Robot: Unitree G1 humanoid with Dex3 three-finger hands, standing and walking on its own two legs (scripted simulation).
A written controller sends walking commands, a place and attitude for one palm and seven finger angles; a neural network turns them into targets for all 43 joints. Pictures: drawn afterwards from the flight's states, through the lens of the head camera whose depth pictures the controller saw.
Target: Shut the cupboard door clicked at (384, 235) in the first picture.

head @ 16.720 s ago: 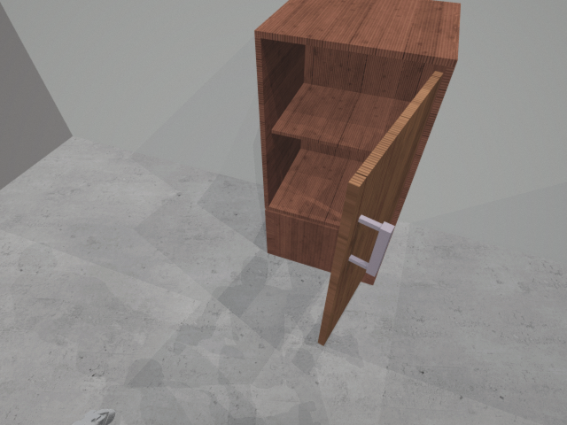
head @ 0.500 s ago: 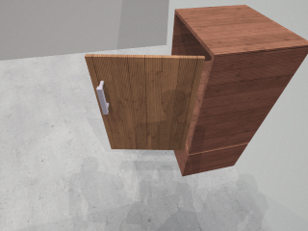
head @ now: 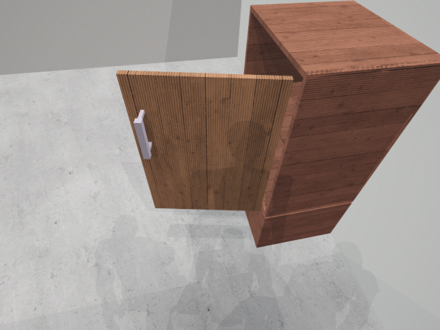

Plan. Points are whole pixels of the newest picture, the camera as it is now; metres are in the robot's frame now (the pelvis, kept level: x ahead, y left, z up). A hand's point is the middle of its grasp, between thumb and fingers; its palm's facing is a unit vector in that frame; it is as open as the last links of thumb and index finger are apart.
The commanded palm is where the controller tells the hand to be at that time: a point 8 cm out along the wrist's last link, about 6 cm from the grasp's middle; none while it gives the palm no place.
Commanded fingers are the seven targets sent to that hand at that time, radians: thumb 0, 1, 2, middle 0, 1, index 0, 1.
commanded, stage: look again from close up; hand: left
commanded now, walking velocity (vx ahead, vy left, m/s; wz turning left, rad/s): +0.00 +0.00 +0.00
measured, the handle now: (144, 135) +0.60 +0.24 -0.03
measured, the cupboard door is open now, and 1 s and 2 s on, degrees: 77 77 77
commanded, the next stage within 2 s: shuffle to correct the standing spot in 0.32 s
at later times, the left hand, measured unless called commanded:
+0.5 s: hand out of the picture +0.01 +0.16 -0.17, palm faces +0.03 -0.99 -0.17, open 7.4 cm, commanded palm none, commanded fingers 0.00 0.90 0.90 -0.20 -0.30 -0.20 -0.30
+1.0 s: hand out of the picture +0.11 +0.18 -0.18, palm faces +0.10 -0.98 -0.18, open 7.4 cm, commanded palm none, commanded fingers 0.00 0.90 0.90 -0.20 -0.30 -0.20 -0.30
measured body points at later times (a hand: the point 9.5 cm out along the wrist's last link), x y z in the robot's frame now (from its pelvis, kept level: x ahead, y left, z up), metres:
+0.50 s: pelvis +0.02 +0.00 +0.00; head +0.03 +0.00 +0.45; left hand +0.01 +0.21 -0.16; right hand +0.02 -0.22 -0.16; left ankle +0.04 +0.11 -0.74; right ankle +0.05 -0.15 -0.74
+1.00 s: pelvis +0.13 +0.01 -0.01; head +0.15 +0.00 +0.44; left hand +0.11 +0.23 -0.16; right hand +0.07 -0.20 -0.17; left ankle +0.05 +0.11 -0.70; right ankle +0.08 -0.11 -0.74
